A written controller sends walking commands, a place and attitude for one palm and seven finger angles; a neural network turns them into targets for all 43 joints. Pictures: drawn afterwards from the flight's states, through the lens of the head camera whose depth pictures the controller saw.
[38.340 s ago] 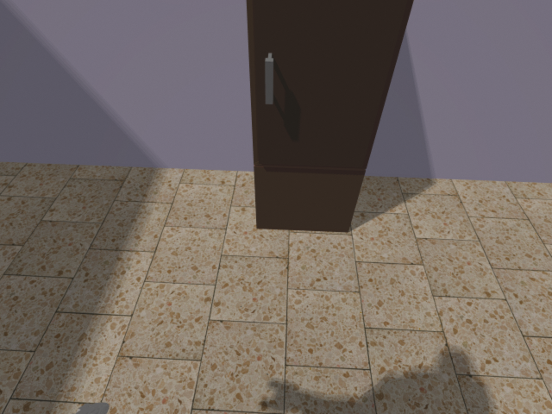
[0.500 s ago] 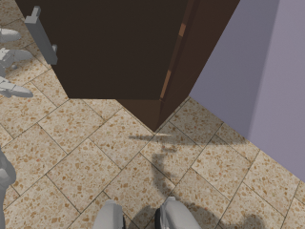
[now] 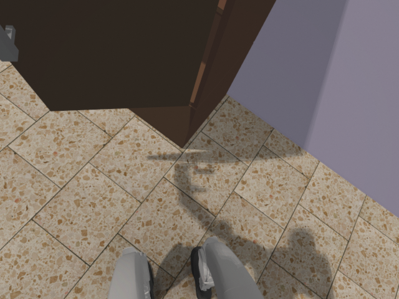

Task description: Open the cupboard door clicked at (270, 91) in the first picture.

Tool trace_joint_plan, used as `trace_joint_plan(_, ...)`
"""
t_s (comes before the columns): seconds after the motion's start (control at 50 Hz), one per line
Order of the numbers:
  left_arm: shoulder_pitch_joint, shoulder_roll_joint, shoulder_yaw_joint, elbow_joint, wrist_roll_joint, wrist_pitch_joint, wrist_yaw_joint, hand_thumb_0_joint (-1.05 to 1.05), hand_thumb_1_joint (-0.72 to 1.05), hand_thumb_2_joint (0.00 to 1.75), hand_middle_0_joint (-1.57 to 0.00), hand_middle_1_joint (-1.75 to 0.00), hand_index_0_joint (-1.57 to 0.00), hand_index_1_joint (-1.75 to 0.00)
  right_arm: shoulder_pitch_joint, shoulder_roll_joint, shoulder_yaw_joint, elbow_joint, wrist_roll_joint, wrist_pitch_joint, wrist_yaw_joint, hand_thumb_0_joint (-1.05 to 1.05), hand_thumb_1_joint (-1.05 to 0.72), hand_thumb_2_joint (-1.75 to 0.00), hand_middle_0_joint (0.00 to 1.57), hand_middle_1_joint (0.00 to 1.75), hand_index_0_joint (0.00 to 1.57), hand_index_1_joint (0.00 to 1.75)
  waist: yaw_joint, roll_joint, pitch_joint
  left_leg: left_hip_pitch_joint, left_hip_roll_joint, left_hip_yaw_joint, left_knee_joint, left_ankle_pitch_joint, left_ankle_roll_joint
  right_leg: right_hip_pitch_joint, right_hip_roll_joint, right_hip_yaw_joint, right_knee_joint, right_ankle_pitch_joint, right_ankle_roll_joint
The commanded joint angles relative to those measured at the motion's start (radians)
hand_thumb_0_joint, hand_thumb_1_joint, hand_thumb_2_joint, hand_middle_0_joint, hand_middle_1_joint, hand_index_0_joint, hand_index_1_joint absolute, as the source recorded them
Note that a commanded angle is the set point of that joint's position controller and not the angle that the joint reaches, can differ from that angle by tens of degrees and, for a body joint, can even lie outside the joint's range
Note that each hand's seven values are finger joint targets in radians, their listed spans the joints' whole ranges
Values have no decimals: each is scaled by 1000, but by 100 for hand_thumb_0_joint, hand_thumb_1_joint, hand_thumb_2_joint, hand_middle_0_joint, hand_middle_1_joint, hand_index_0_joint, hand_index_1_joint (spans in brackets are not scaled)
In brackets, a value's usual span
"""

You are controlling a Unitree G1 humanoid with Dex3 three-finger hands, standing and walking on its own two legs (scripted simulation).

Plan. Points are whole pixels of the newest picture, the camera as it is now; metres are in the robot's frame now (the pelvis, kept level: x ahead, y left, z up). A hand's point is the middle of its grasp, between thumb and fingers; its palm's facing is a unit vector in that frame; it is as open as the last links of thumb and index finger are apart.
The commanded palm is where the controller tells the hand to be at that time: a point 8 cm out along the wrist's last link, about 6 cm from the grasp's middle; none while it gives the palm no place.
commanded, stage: move the hooked fingers beside the handle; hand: left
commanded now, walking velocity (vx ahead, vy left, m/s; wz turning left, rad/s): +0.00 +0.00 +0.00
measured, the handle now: out of the picture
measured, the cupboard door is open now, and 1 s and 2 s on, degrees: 44 44 44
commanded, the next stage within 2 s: slide the fingers in behind the handle in 0.60 s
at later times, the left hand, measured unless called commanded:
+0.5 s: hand out of the picture +0.52 +0.33 +0.10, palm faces +0.03 -1.00 -0.01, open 14.0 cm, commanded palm +0.51 +0.35 +0.09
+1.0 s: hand out of the picture +0.52 +0.29 +0.10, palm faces +0.02 -1.00 -0.01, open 14.0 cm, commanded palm +0.51 +0.32 +0.09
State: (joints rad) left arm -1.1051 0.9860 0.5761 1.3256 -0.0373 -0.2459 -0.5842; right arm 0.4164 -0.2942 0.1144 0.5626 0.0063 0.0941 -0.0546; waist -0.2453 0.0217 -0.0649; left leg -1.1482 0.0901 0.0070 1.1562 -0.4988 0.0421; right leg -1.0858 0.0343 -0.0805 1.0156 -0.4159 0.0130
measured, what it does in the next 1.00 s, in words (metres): stands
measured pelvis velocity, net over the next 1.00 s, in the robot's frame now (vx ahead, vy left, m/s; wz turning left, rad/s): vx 0.00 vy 0.00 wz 0.02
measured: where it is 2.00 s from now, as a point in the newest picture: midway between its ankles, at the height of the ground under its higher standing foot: (175, 290)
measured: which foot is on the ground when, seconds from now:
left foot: down 0.00-1.00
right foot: down 0.00-1.00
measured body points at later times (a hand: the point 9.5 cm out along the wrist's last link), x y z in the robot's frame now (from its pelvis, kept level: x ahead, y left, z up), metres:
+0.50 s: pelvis +0.01 +0.01 +0.01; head +0.18 +0.06 +0.42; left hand +0.51 +0.38 +0.10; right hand +0.01 -0.27 -0.08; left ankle +0.01 +0.09 -0.65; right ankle +0.03 -0.14 -0.65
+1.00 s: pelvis +0.00 +0.00 +0.01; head +0.17 +0.04 +0.42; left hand +0.52 +0.35 +0.10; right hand +0.00 -0.27 -0.08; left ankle +0.01 +0.09 -0.65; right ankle +0.03 -0.14 -0.65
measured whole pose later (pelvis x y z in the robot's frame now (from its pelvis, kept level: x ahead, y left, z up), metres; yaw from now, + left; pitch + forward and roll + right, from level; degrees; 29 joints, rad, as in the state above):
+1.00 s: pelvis +0.00 +0.00 +0.01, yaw +1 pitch +26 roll -6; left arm -1.04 0.85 0.51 1.27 -0.08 -0.28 -0.52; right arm 0.40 -0.28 0.10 0.58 0.00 0.10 -0.04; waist -0.22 0.02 -0.08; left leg -1.09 0.08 0.00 1.13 -0.49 0.03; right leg -1.02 0.03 -0.09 0.99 -0.42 0.01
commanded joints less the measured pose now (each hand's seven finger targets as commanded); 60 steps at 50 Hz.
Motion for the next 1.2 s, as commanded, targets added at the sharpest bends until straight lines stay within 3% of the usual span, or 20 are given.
trace_joint_plan(0.0,-382,334,46,-291,-33,-68,6,0,-50,30,-30,-120,-30,-120,223,-220,-94,-18,-11,-1,-9,0,-90,-90,20,30,20,30,34,328,-615,626,-19,-106,-113,605,-24,148,41,7,-84,276,-29)
trace_joint_plan(0.14,-301,271,44,-297,-56,-59,8,0,-50,30,-30,-120,-30,-120,236,-215,-105,-8,-12,7,5,0,-90,-90,20,30,20,30,44,321,-607,712,-15,-122,-129,723,-36,135,50,-6,-104,299,-34)
trace_joint_plan(0.22,-289,240,14,-254,-53,-48,14,0,-50,30,-30,-120,-30,-120,220,-214,-102,-16,-9,11,6,0,-90,-90,20,30,20,30,27,273,-522,629,-23,-104,-141,619,-23,155,49,-2,-118,287,-30)
trace_joint_plan(0.26,-303,267,32,-270,-53,-64,20,0,-50,30,-30,-120,-30,-120,216,-216,-102,-21,-10,10,2,0,-90,-90,20,30,20,30,34,282,-526,634,-22,-103,-141,630,-27,160,49,-1,-113,291,-32)
trace_joint_plan(0.3,-293,239,12,-263,-55,-74,23,0,-50,30,-30,-120,-30,-120,209,-213,-102,-23,-10,10,3,0,-90,-90,20,30,20,30,29,279,-510,629,-23,-99,-140,617,-26,159,48,2,-116,290,-32)
trace_joint_plan(0.36,-277,268,47,-294,-63,-95,19,0,-50,30,-30,-120,-30,-120,209,-216,-108,-26,-12,6,5,0,-90,-90,20,30,20,30,50,310,-574,677,-22,-108,-134,691,-37,173,49,0,-105,311,-37)
trace_joint_plan(0.42,-279,210,1,-268,-67,-88,11,0,-50,30,-30,-120,-30,-120,199,-213,-106,-21,-8,11,4,0,-90,-90,20,30,20,30,33,284,-525,658,-22,-104,-137,646,-31,154,48,0,-113,292,-32)
trace_joint_plan(0.46,-309,218,8,-316,-74,-96,12,0,-50,30,-30,-120,-30,-120,202,-214,-109,-18,-8,14,3,0,-90,-90,20,30,20,30,43,332,-568,716,-18,-116,-139,707,-44,145,46,-3,-111,297,-34)
trace_joint_plan(0.48,-285,197,0,-310,-75,-93,13,0,-50,30,-30,-120,-30,-120,203,-213,-112,-19,-9,15,4,0,-90,-90,20,30,20,30,43,318,-576,729,-18,-121,-137,711,-45,134,47,-5,-111,290,-34)
trace_joint_plan(0.52,-282,213,17,-279,-80,-88,19,0,-50,30,-30,-120,-30,-120,195,-215,-110,-17,-10,13,3,0,-90,-90,20,30,20,30,36,253,-535,659,-23,-109,-139,633,-31,168,47,-1,-117,289,-32)
trace_joint_plan(0.6,-323,192,-17,-267,-65,-91,30,0,-50,30,-30,-120,-30,-120,186,-209,-102,-14,-6,10,0,0,-90,-90,20,30,20,30,26,273,-517,633,-28,-104,-136,572,-28,147,44,3,-115,262,-32)
trace_joint_plan(0.66,-339,249,20,-276,-65,-103,38,0,-50,30,-30,-120,-30,-120,184,-214,-101,-15,-7,1,-5,0,-90,-90,20,30,20,30,31,277,-551,621,-29,-102,-132,571,-26,179,44,10,-107,278,-34)
trace_joint_plan(0.7,-327,205,-14,-276,-65,-103,33,0,-50,30,-30,-120,-30,-120,184,-208,-99,-10,-6,2,-3,0,-90,-90,20,30,20,30,32,296,-548,637,-28,-102,-132,579,-29,164,42,7,-108,276,-34)
trace_joint_plan(0.72,-306,195,-17,-255,-65,-97,32,0,-50,30,-30,-120,-30,-120,183,-208,-99,-14,-5,4,-2,0,-90,-90,20,30,20,30,31,266,-532,622,-29,-100,-137,552,-26,170,44,7,-113,265,-33)
trace_joint_plan(0.82,-327,193,-16,-251,-71,-83,41,0,-50,30,-30,-120,-30,-120,187,-210,-98,-16,-4,-1,-5,0,-90,-90,20,30,20,30,24,235,-523,574,-31,-95,-144,491,-16,190,42,10,-116,251,-30)
trace_joint_plan(0.86,-336,183,-20,-285,-73,-94,48,0,-50,30,-30,-120,-30,-120,188,-207,-99,-14,-6,-3,-3,0,-90,-90,20,30,20,30,34,278,-562,614,-32,-97,-141,523,-22,181,41,12,-111,262,-33)
trace_joint_plan(0.9,-333,152,-41,-278,-68,-94,62,0,-50,30,-30,-120,-30,-120,190,-203,-100,-9,-7,-2,-1,0,-90,-90,20,30,20,30,24,257,-539,602,-30,-97,-142,508,-20,171,41,11,-114,252,-31)
trace_joint_plan(1.0,-313,183,-3,-296,-66,-103,88,0,-50,30,-30,-120,-30,-120,196,-201,-103,-10,-10,-6,4,0,-90,-90,20,30,20,30,46,253,-571,583,-36,-86,-150,508,-17,237,40,19,-113,281,-32)
trace_joint_plan(1.1,-313,176,-17,-266,-58,-97,100,0,-50,30,-30,-120,-30,-120,187,-198,-100,-11,-4,-5,4,0,-90,-90,20,30,20,30,33,210,-505,499,-40,-67,-150,435,-7,264,39,29,-122,272,-26)
trace_joint_plan(1.18,-290,150,-11,-326,-68,-127,107,0,-50,30,-30,-120,-30,-120,193,-196,-111,-7,-10,-9,8,0,-90,-90,20,30,20,30,49,266,-584,605,-36,-79,-152,517,-18,247,40,24,-117,299,-31)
